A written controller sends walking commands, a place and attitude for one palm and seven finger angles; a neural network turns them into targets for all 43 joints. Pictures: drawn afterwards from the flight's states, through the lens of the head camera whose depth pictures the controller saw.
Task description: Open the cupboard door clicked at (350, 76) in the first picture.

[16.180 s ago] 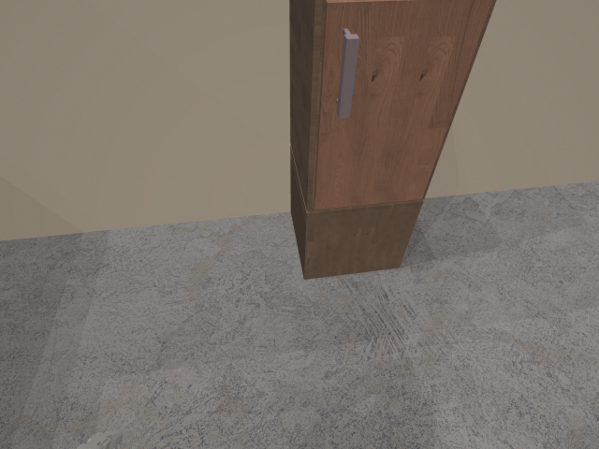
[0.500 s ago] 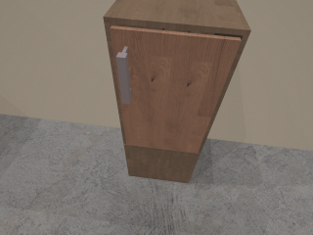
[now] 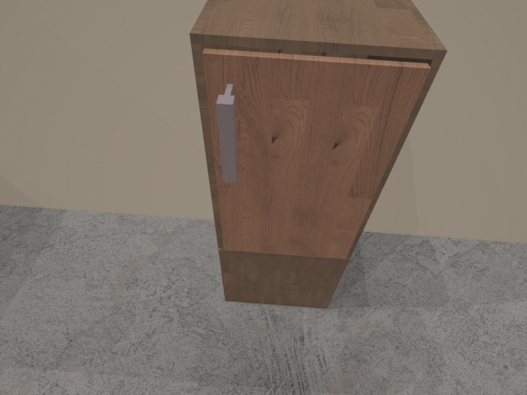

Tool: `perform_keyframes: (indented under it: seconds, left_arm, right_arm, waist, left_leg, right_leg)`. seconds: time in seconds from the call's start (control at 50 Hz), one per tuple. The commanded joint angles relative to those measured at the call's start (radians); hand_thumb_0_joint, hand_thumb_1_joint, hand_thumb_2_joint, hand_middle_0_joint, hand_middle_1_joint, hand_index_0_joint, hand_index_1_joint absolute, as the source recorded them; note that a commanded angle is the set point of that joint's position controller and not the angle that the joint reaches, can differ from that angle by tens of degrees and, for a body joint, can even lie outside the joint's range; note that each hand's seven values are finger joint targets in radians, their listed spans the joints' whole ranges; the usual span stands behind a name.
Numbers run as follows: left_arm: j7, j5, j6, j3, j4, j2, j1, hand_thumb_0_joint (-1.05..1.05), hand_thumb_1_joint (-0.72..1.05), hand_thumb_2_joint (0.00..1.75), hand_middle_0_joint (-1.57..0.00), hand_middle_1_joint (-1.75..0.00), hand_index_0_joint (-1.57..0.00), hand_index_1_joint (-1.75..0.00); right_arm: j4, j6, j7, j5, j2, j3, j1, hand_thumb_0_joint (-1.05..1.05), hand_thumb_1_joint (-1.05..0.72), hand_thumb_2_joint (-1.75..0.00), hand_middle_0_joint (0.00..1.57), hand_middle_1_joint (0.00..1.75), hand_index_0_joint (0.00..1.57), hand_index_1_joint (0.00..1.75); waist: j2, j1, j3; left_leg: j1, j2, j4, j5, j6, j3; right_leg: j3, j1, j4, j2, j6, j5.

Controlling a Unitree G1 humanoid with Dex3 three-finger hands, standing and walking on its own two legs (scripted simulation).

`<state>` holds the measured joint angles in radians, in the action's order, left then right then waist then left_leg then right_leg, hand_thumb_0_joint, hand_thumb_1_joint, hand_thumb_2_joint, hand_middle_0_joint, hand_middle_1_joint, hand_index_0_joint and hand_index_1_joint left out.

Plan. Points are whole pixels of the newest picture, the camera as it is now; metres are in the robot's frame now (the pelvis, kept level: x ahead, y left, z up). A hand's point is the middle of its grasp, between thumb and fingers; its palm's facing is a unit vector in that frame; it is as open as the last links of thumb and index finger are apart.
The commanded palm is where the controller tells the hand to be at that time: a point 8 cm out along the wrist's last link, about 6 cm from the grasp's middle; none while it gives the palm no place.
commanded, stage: come to a stop and stand still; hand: left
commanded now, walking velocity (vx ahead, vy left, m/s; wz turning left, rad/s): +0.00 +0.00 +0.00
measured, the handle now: (229, 135) +0.53 +0.10 +0.10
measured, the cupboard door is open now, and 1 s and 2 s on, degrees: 0 0 0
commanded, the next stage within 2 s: look again from close up in 0.56 s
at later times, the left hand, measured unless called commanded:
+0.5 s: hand out of the picture +0.02 +0.16 -0.18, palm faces +0.02 -0.99 -0.15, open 7.3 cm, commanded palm none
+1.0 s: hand out of the picture +0.03 +0.17 -0.18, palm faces +0.02 -0.97 -0.22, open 7.4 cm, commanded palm none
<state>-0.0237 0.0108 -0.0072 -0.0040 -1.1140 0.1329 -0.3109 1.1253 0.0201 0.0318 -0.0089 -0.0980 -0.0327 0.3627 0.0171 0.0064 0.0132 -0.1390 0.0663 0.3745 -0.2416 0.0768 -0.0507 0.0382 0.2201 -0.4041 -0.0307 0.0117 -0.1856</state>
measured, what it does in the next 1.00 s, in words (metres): stands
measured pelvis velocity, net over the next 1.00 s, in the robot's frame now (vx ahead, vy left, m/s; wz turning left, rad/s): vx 0.02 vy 0.00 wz -0.02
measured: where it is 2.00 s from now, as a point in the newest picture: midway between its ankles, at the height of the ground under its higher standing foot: outside the picture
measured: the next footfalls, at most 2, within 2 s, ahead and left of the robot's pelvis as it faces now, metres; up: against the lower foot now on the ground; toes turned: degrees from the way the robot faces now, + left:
none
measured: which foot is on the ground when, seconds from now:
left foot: down 0.00-1.00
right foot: down 0.00-1.00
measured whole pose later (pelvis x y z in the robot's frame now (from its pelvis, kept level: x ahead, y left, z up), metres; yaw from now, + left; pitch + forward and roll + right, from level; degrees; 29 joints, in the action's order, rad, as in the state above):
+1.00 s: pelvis +0.02 +0.00 -0.01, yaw -1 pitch -2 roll +0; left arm -0.04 0.01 -0.01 -0.01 -1.11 0.13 -0.30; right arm 1.07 0.02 0.03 -0.01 -0.17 -0.02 0.32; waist -0.05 0.00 0.00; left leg -0.10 0.06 0.47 -0.34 0.07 -0.07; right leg 0.02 0.21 -0.54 -0.03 0.01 -0.30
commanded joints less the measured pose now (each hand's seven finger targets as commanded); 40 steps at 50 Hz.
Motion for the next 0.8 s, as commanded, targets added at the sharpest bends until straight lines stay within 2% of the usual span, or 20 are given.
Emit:
perform_keyframes:
  seconds: [0.0,0.12,0.18,0.24,0.3,0.42,0.62,0.64,0.66,0.68,0.7,0.72,0.74,0.76,0.78]
  left_arm:
    - [-0.013,0.0,-0.01,0.007,0.018,0.062,-0.061,0.0,0.9,0.9,-0.2,-0.3,-0.2,-0.3]
    - [-0.017,-0.001,-0.008,0.005,0.001,0.048,-0.068,0.0,0.9,0.9,-0.2,-0.3,-0.2,-0.3]
    - [-0.018,-0.002,-0.008,0.005,0.0,0.047,-0.069,0.0,0.9,0.9,-0.2,-0.3,-0.2,-0.3]
    - [-0.02,-0.001,-0.008,0.006,-0.001,0.047,-0.071,0.0,0.9,0.9,-0.2,-0.3,-0.2,-0.3]
    - [-0.021,-0.001,-0.008,0.005,-0.003,0.048,-0.066,0.0,0.9,0.9,-0.2,-0.3,-0.2,-0.3]
    - [-0.023,-0.002,-0.008,0.006,-0.002,0.048,-0.071,0.0,0.9,0.9,-0.2,-0.3,-0.2,-0.3]
    - [-0.023,-0.003,-0.008,0.004,-0.001,0.05,-0.069,0.0,0.9,0.9,-0.2,-0.3,-0.2,-0.3]
    - [-0.062,0.01,-0.04,0.01,-0.028,0.119,-0.119,0.0,0.9,0.9,-0.2,-0.3,-0.2,-0.3]
    - [-0.057,0.001,-0.04,0.015,0.007,0.123,-0.119,0.0,0.9,0.9,-0.2,-0.3,-0.2,-0.3]
    - [-0.047,-0.001,-0.034,0.005,0.013,0.097,-0.086,0.0,0.9,0.9,-0.2,-0.3,-0.2,-0.3]
    - [-0.04,-0.002,-0.037,0.0,0.013,0.089,-0.07,0.0,0.9,0.9,-0.2,-0.3,-0.2,-0.3]
    - [-0.036,-0.002,-0.034,0.002,0.018,0.084,-0.076,0.0,0.9,0.9,-0.2,-0.3,-0.2,-0.3]
    - [-0.034,-0.003,-0.032,0.002,0.019,0.078,-0.071,0.0,0.9,0.9,-0.2,-0.3,-0.2,-0.3]
    - [-0.034,-0.005,-0.028,0.001,0.018,0.073,-0.064,0.0,0.9,0.9,-0.2,-0.3,-0.2,-0.3]
    - [-0.034,-0.006,-0.023,-0.001,0.018,0.067,-0.062,0.0,0.9,0.9,-0.2,-0.3,-0.2,-0.3]
  right_arm:
    - [-0.02,0.027,0.019,0.003,-0.111,0.025,0.06,0.0,-0.9,-0.9,0.2,0.3,0.2,0.3]
    - [-0.003,0.029,0.026,0.002,-0.098,0.024,0.069,0.0,-0.9,-0.9,0.2,0.3,0.2,0.3]
    - [0.002,0.028,0.028,0.003,-0.097,0.025,0.069,0.0,-0.9,-0.9,0.2,0.3,0.2,0.3]
    - [0.009,0.029,0.03,0.002,-0.095,0.026,0.066,0.0,-0.9,-0.9,0.2,0.3,0.2,0.3]
    - [0.01,0.027,0.031,0.003,-0.094,0.027,0.065,0.0,-0.9,-0.9,0.2,0.3,0.2,0.3]
    - [0.012,0.027,0.033,0.002,-0.098,0.028,0.055,0.0,-0.9,-0.9,0.2,0.3,0.2,0.3]
    - [0.019,0.025,0.034,0.003,-0.097,0.028,0.05,0.0,-0.9,-0.9,0.2,0.3,0.2,0.3]
    - [-0.064,0.03,0.014,0.02,-0.174,0.039,-0.061,0.0,-0.9,-0.9,0.2,0.3,0.2,0.3]
    - [-0.09,0.027,0.011,0.0,-0.148,0.039,0.015,0.0,-0.9,-0.9,0.2,0.3,0.2,0.3]
    - [-0.08,0.031,0.016,-0.003,-0.123,0.035,0.024,0.0,-0.9,-0.9,0.2,0.3,0.2,0.3]
    - [-0.067,0.036,0.014,-0.008,-0.116,0.03,0.043,0.0,-0.9,-0.9,0.2,0.3,0.2,0.3]
    - [-0.074,0.035,0.016,-0.007,-0.125,0.031,0.054,0.0,-0.9,-0.9,0.2,0.3,0.2,0.3]
    - [-0.08,0.034,0.02,-0.006,-0.131,0.032,0.062,0.0,-0.9,-0.9,0.2,0.3,0.2,0.3]
    - [-0.083,0.033,0.022,-0.003,-0.14,0.035,0.064,0.0,-0.9,-0.9,0.2,0.3,0.2,0.3]
    - [-0.088,0.029,0.023,-0.001,-0.145,0.034,0.062,0.0,-0.9,-0.9,0.2,0.3,0.2,0.3]
  waist:
    - [-0.031,0.011,0.053]
    - [-0.031,0.006,0.058]
    - [-0.028,0.002,0.052]
    - [-0.033,0.002,0.042]
    - [-0.018,-0.001,0.061]
    - [-0.038,0.001,0.055]
    - [-0.024,-0.001,0.058]
    - [-0.01,0.026,0.016]
    - [-0.057,-0.009,-0.048]
    - [-0.121,-0.012,-0.017]
    - [-0.196,-0.004,-0.042]
    - [-0.202,-0.006,-0.057]
    - [-0.161,-0.009,-0.067]
    - [-0.127,-0.01,-0.06]
    - [-0.076,-0.01,-0.035]
  left_leg:
    - [-0.096,-0.181,-0.113,0.169,-0.018,0.152]
    - [-0.04,-0.179,-0.077,0.313,-0.019,0.127]
    - [-0.024,-0.179,-0.069,0.325,-0.02,0.122]
    - [0.003,-0.178,-0.053,0.395,-0.02,0.115]
    - [0.002,-0.177,-0.049,0.41,-0.021,0.11]
    - [0.02,-0.174,-0.04,0.43,-0.023,0.102]
    - [0.019,-0.172,-0.041,0.386,-0.024,0.102]
    - [-0.025,-0.195,0.157,0.653,-0.062,0.082]
    - [-0.043,-0.146,0.116,0.371,-0.066,0.099]
    - [-0.043,-0.156,0.062,0.398,-0.064,0.106]
    - [-0.041,-0.17,0.067,0.501,-0.06,0.115]
    - [-0.007,-0.185,0.074,0.592,-0.055,0.12]
    - [0.027,-0.193,0.086,0.685,-0.049,0.126]
    - [0.038,-0.197,0.088,0.702,-0.043,0.128]
    - [0.026,-0.195,0.082,0.654,-0.036,0.132]
  right_leg:
    - [-0.066,-0.07,0.01,-0.062,-0.042,0.076]
    - [-0.067,-0.058,-0.003,-0.062,-0.042,0.117]
    - [-0.071,-0.058,-0.003,-0.062,-0.042,0.125]
    - [-0.072,-0.062,-0.013,-0.062,-0.044,0.16]
    - [-0.073,-0.061,-0.018,-0.061,-0.046,0.18]
    - [-0.076,-0.07,-0.018,-0.064,-0.048,0.203]
    - [-0.083,-0.083,-0.012,-0.063,-0.052,0.212]
    - [-0.087,-0.063,-0.043,-0.105,-0.027,0.548]
    - [-0.105,-0.126,-0.094,-0.114,-0.061,0.403]
    - [-0.099,-0.089,-0.119,-0.103,-0.067,0.324]
    - [-0.068,-0.099,-0.132,-0.083,-0.067,0.226]
    - [-0.049,-0.079,-0.137,-0.063,-0.067,0.155]
    - [-0.04,-0.07,-0.146,-0.047,-0.065,0.146]
    - [-0.031,-0.062,-0.144,-0.043,-0.063,0.123]
    - [-0.034,-0.055,-0.134,-0.041,-0.062,0.11]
